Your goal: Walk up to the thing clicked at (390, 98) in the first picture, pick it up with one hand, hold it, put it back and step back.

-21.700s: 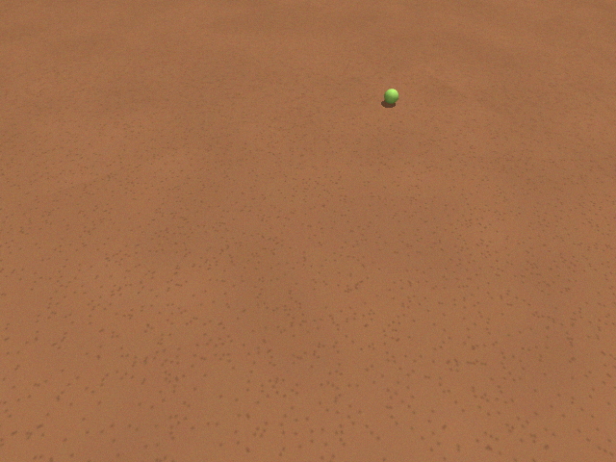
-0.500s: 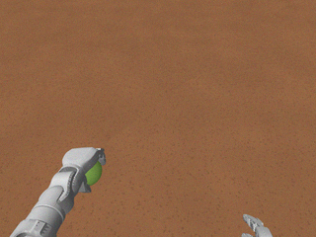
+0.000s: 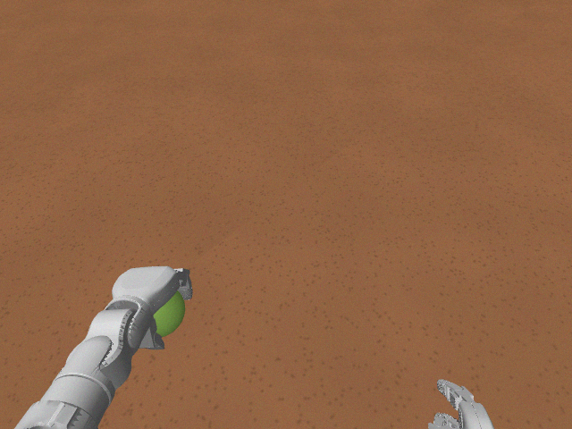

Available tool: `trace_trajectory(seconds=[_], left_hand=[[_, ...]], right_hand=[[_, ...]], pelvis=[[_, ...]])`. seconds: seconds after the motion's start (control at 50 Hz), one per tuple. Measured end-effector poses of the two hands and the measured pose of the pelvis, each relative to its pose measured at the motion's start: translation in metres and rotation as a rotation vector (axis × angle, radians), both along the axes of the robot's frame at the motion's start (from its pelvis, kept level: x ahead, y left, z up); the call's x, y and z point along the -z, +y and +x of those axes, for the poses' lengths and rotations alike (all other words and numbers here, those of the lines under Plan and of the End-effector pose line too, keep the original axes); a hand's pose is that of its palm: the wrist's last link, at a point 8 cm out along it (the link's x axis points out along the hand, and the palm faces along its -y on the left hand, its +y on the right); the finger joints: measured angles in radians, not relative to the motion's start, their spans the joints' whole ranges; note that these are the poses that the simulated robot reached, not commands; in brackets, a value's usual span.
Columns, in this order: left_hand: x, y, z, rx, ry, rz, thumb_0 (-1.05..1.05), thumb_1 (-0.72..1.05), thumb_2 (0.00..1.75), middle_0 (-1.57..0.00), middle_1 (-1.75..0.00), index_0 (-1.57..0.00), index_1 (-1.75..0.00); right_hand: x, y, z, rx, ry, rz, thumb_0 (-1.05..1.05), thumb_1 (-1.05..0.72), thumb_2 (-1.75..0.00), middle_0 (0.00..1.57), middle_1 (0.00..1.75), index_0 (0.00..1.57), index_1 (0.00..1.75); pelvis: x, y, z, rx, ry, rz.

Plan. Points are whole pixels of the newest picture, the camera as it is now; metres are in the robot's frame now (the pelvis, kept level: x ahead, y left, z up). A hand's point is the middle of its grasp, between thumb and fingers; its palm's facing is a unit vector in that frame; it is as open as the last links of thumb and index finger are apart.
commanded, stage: hold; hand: left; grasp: from above
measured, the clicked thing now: (157, 310) +0.31 +0.23 -0.04
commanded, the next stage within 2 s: crouch in 0.30 s
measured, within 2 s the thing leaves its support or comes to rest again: neither
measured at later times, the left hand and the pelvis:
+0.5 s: hand (154, 314) +0.29 +0.23 -0.03, palm faces -0.43 -0.05 -0.90, open 10.2 cm; pelvis +0.00 +0.00 +0.00, yaw +0 degrees
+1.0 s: hand (177, 339) +0.32 +0.24 -0.21, palm faces -0.41 +0.03 -0.91, open 10.1 cm; pelvis -0.04 +0.00 -0.11, yaw +1 degrees
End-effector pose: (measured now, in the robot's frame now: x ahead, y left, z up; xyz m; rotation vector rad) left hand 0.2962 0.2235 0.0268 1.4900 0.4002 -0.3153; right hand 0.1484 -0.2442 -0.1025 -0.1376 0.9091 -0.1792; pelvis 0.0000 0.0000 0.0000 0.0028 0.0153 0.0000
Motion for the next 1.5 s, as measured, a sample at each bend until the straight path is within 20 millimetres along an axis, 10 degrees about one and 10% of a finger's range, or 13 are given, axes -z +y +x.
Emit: trace_trajectory(seconds=[0.66,0.84,1.2,1.5], left_hand=[[0.025,0.004,-0.002,-0.006,0.009,0.014,0.01,-0.07,0.68,-0.49,-0.81,-0.6,-0.81],[0.098,0.01,0.005,0.016,0.008,0.062,0.01,-0.07,0.68,-0.48,-0.81,-0.6,-0.81],[0.282,0.021,0.051,-0.012,-0.025,0.087,0.0,-0.07,0.67,-0.49,-0.8,-0.61,-0.81],[0.415,0.039,0.059,0.001,0.006,0.057,0.0,-0.08,0.65,-0.51,-0.79,-0.63,-0.79]], right_hand=[[0.004,-0.004,-0.01,0.005,0.042,-0.012,0.01,-0.89,-0.9,0.2,0.3,0.2,0.3],[0.041,-0.022,-0.044,-0.006,0.148,-0.079,0.01,-0.89,-0.9,0.2,0.3,0.2,0.3],[0.207,-0.024,-0.159,0.082,0.414,-0.127,0.01,-0.9,-0.9,0.2,0.3,0.2,0.3],[0.307,-0.016,-0.153,-0.017,0.445,-0.125,0.0,-0.9,-0.9,0.2,0.3,0.21,0.3]], pelvis=[[0.003,0.0,-0.002,-0.01,0.025,-0.001],[0.039,-0.001,-0.018,-0.025,0.18,-0.017],[0.195,0.007,-0.056,-0.013,0.511,-0.059],[0.295,0.007,-0.067,0.0,0.631,-0.094]])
